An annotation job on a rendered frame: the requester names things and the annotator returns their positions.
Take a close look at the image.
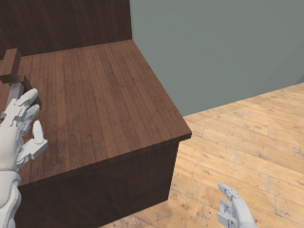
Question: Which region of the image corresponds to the counter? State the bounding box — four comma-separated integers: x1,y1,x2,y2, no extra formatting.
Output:
0,0,193,228

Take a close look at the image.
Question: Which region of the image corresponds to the tap lever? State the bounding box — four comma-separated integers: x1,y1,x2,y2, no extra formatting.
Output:
0,83,24,122

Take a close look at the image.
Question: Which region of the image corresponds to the right robot hand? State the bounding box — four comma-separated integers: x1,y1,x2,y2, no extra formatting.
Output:
217,183,256,228

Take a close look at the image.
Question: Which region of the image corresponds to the left robot hand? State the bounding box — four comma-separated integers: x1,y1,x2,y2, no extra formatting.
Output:
0,88,48,173

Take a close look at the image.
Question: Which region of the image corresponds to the robot left forearm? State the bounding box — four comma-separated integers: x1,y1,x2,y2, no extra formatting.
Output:
0,170,22,228

